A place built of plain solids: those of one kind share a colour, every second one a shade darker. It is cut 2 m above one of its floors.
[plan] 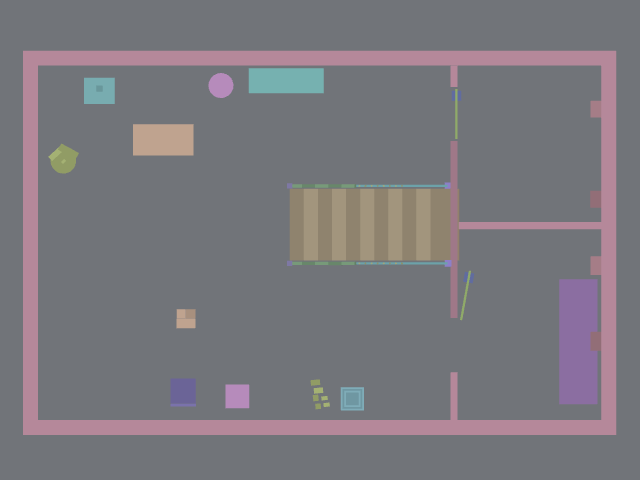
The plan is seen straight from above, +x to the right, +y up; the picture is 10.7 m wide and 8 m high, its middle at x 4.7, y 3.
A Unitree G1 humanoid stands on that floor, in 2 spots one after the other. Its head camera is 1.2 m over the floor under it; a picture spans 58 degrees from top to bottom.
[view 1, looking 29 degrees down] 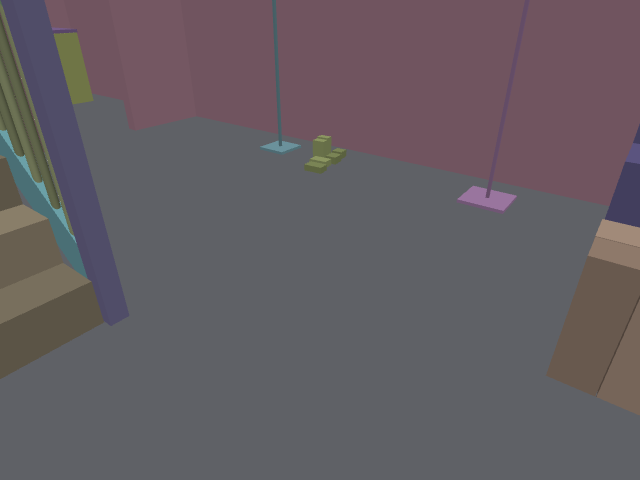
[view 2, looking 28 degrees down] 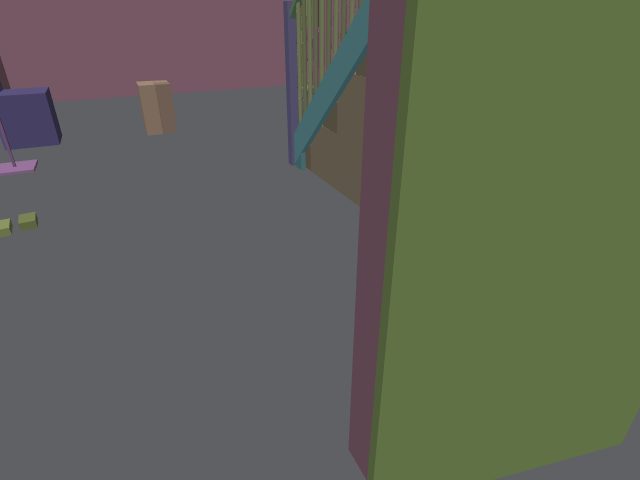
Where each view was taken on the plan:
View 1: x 2.60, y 3.26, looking -53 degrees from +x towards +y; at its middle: ground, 2.48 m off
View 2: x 7.63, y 1.25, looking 155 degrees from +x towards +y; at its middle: ground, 2.56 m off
